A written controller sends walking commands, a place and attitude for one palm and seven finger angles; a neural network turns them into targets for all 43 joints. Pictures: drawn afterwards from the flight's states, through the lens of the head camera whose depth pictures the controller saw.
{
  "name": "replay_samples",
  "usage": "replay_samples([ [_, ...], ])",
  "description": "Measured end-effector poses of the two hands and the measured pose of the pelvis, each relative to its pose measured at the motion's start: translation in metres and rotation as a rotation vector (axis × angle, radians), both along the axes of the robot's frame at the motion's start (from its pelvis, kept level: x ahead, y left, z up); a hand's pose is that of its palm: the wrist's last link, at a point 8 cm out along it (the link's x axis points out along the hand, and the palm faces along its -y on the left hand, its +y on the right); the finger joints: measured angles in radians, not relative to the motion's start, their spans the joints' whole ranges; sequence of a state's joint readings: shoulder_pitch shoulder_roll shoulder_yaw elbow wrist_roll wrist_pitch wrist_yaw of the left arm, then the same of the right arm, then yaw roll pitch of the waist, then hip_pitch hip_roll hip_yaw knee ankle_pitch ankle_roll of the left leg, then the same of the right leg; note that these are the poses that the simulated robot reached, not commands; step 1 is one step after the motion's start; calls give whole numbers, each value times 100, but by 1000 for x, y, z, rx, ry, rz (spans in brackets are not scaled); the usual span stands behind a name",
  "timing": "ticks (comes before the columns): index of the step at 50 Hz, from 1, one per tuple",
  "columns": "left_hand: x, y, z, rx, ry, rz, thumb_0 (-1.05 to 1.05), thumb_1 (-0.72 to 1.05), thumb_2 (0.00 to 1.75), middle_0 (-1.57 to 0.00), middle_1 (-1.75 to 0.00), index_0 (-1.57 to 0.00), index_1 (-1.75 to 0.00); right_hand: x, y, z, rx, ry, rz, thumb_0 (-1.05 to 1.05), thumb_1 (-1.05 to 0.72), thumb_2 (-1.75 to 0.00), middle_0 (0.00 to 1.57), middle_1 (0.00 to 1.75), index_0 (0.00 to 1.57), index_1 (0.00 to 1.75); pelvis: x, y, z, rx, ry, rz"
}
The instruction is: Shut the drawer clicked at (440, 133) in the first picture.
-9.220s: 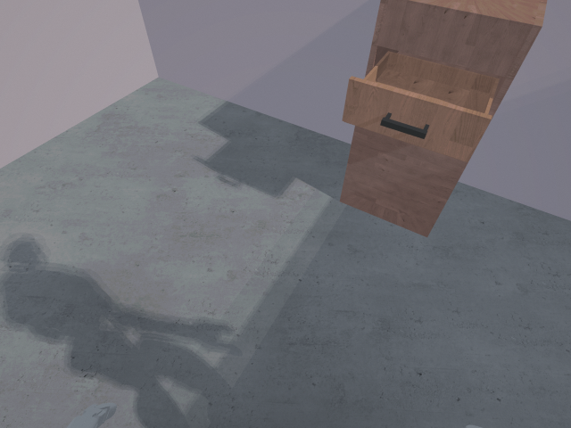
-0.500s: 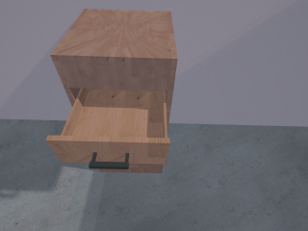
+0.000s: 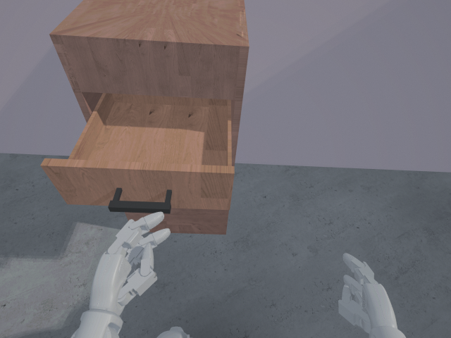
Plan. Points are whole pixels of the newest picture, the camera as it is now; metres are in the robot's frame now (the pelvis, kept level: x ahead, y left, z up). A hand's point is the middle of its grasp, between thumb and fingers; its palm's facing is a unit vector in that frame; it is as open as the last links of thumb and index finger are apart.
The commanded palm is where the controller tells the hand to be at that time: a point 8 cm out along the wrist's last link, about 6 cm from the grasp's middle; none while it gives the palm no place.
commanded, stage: raise the hand and make a fist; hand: left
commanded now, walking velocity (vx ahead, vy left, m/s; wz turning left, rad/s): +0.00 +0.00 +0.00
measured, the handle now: (142, 200) +0.40 +0.20 -0.03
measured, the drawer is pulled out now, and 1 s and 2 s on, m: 0.25 0.25 0.25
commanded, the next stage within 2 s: bring the fist close to the handle in 1.52 s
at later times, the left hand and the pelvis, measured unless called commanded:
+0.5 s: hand (134, 265) +0.23 +0.16 +0.03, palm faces +0.06 -1.00 +0.01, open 3.7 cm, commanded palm +0.18 +0.22 +0.04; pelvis +0.00 -0.01 -0.01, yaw +0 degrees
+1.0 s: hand (131, 272) +0.21 +0.15 +0.07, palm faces -0.02 -1.00 +0.03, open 3.2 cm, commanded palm +0.18 +0.21 +0.07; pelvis +0.01 +0.03 -0.01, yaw +1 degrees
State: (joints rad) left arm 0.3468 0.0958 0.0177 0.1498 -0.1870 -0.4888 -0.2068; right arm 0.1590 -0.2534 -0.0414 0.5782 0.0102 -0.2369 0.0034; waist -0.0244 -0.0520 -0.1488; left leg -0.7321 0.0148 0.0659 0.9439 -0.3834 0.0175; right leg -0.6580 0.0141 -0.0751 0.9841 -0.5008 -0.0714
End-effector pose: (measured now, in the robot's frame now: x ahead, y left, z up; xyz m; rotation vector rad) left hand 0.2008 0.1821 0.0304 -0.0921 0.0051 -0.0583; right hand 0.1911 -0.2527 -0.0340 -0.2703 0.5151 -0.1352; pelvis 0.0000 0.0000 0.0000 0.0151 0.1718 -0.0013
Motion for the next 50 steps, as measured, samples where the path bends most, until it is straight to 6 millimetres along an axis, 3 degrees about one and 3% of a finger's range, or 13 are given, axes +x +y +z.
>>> replay_samples([
  [3, -33, 9, -33, 38, 140, 49, 1, 91, 90, -47, -59, -47, -60, 19, 0, -1, -6, -26, 35, 1, -91, -90, 20, 30, 20, 30, -4, -8, -13, -3, 7, 9],
  [5, -54, 23, -42, 82, 197, 123, 2, 91, 90, -51, -63, -51, -64, 28, 4, -6, 0, -38, 59, 1, -91, -90, 20, 30, 20, 30, -6, -12, -20, -11, 13, 18],
  [9, -72, 50, -17, 165, 72, 256, 2, 90, 90, -59, -72, -59, -72, 33, 17, -29, 32, -31, 102, 1, -91, -90, 20, 30, 20, 30, -9, -18, -31, -34, 31, 39],
  [14, -40, 38, 17, 162, -162, 123, 2, 90, 90, -68, -83, -68, -83, 12, 35, -66, 93, 42, 126, 1, -91, -90, 20, 30, 20, 30, -17, -19, -39, -54, 44, 57],
  [19, 7, 9, -7, 109, 48, -106, 1, 90, 90, -78, -94, -78, -94, -29, 33, -82, 135, 169, 36, 1, -90, -90, 20, 30, 20, 30, -15, -17, -32, -37, 47, 43],
  [22, 14, 14, -11, 78, 167, -39, 2, 90, 90, -85, -100, -84, -100, -50, 23, -77, 133, 230, -47, 1, -90, -90, 21, 30, 20, 30, -7, -14, -21, -22, 40, 23],
  [26, 4, 37, 12, 92, 122, 150, 2, 90, 90, -93, -109, -92, -109, -65, 8, -65, 102, 272, -120, 1, -90, -90, 20, 30, 20, 30, 6, -8, -8, -14, 33, 5],
  [29, -8, 49, 26, 143, 51, 190, 2, 90, 90, -98, -115, -98, -116, -62, 1, -59, 64, 276, -112, 1, -91, -90, 20, 30, 20, 30, 10, -2, -6, -20, 37, 11],
  [33, -20, 42, 17, 121, 53, 96, 2, 91, 90, -106, -124, -106, -124, -45, 1, -54, 23, 228, -80, 1, -91, -90, 20, 30, 20, 30, 7, 7, -10, -36, 47, 23],
  [37, -24, 29, 6, 81, 86, 12, 2, 90, 90, -114, -133, -114, -133, -21, 13, -44, 8, 148, -52, 1, -91, -90, 20, 30, 20, 30, 5, 16, -13, -46, 51, 25],
  [43, -15, 40, 33, 88, -40, 100, 2, 90, 90, -127, -145, -126, -146, 8, 50, -30, 55, 54, 23, 1, -91, -90, 20, 30, 20, 30, 5, 24, -12, -54, 35, 30],
  [46, -11, 40, 42, 79, -68, 113, 2, 90, 90, -132, -151, -131, -151, 15, 69, -25, 88, 35, 67, 1, -91, -90, 20, 30, 20, 30, 6, 28, -10, -59, 24, 34],
  [50, -11, 24, 37, 61, 4, 39, 2, 90, 90, -136, -156, -136, -156, 15, 86, -20, 118, 35, 96, 1, -91, -90, 20, 30, 20, 30, 6, 33, -7, -61, 9, 35],
])
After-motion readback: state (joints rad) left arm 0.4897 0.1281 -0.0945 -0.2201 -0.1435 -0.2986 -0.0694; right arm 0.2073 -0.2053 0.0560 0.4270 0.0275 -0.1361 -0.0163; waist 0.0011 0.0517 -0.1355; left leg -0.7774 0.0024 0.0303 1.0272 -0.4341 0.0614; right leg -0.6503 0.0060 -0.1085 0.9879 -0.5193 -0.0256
